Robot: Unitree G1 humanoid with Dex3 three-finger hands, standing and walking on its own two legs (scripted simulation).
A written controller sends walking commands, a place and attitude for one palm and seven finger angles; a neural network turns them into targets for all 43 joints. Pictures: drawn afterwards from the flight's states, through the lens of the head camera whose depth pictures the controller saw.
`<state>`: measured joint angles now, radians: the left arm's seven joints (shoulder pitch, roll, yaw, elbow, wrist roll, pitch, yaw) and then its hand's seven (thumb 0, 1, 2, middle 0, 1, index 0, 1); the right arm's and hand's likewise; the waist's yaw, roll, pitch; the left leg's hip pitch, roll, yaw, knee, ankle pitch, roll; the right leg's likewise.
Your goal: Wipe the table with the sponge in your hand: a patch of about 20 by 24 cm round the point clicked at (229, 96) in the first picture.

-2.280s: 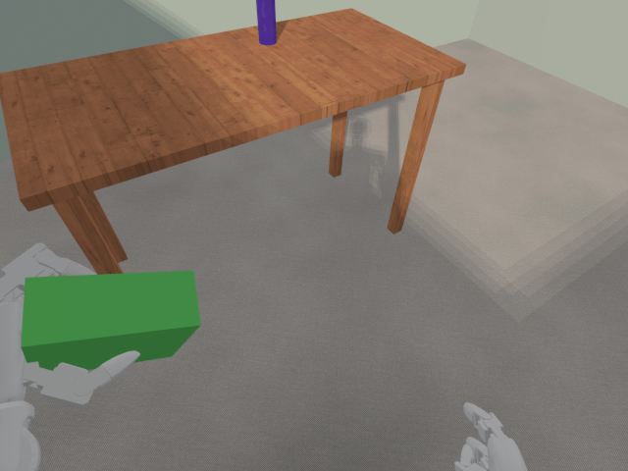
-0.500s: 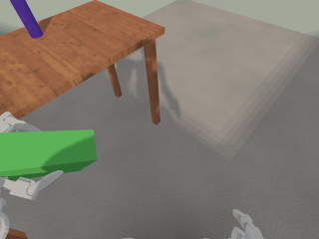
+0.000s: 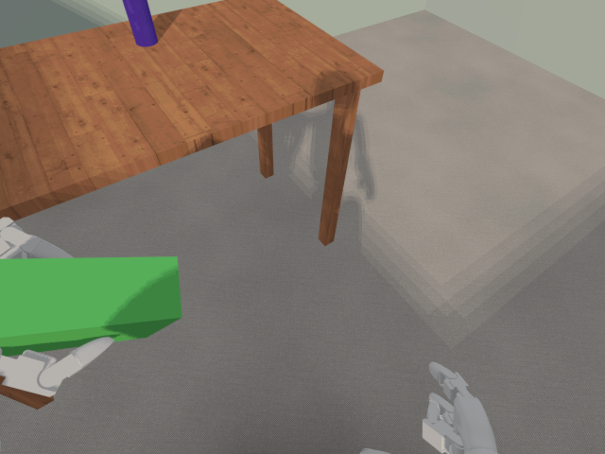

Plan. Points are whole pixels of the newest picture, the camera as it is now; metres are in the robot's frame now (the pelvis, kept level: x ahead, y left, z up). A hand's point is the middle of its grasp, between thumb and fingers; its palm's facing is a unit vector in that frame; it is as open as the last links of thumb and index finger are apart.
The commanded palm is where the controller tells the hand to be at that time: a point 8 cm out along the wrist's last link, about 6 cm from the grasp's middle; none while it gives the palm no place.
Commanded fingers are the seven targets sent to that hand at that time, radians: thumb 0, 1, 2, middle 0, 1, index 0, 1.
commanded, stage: turn to face it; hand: left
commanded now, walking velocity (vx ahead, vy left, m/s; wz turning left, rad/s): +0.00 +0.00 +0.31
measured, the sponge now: (113, 305) +0.23 +0.20 +0.15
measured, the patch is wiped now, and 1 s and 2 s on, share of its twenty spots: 0.00 0.00 0.00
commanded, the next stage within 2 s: take the last steps up to it in 0.14 s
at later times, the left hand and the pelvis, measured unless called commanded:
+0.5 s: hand out of the picture +0.10 +0.22 +0.18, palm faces +0.55 -0.71 -0.44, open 9.9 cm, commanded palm +0.04 +0.25 +0.18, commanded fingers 0.00 0.10 1.30 -1.20 -1.60 -1.20 -1.60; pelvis -0.07 -0.05 +0.00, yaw +11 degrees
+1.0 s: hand (18, 440) +0.11 +0.22 +0.16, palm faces +0.56 -0.69 -0.46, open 9.9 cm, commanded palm +0.04 +0.26 +0.18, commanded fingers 0.00 0.10 1.30 -1.20 -1.60 -1.20 -1.60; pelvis -0.05 -0.05 -0.01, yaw +14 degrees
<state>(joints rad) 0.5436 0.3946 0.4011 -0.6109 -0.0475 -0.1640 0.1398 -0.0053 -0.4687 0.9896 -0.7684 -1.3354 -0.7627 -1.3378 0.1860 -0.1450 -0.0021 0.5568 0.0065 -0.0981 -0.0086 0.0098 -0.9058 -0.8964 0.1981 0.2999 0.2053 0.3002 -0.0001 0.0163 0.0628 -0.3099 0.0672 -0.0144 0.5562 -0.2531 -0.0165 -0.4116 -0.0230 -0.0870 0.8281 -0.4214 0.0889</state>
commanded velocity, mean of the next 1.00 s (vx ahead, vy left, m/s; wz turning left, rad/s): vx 0.23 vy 0.08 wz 0.13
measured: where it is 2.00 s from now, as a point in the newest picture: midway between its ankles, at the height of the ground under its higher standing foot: outside the picture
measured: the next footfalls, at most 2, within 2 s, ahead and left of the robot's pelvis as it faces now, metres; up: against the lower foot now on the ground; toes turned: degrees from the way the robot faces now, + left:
right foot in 0.10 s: +0.05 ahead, -0.13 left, +0.00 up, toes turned -3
left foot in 0.54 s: -0.09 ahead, +0.08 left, +0.00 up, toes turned +18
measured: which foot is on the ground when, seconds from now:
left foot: down 0.00-0.10, up 0.12-0.52, down 0.54-0.88, up 0.90-1.00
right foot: up 0.00-0.08, down 0.10-0.54, up 0.56-0.86, down 0.88-1.00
